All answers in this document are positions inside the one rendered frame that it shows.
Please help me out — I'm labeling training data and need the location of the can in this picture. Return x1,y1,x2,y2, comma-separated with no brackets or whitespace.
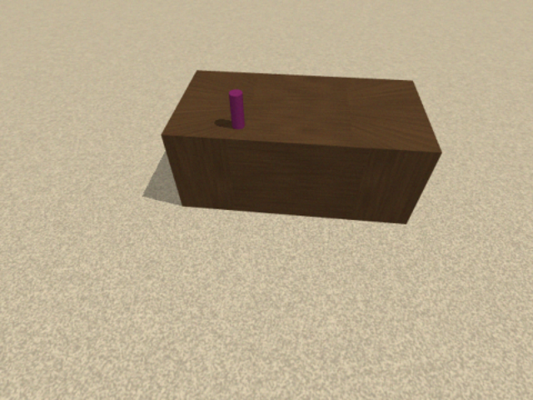
229,89,245,129

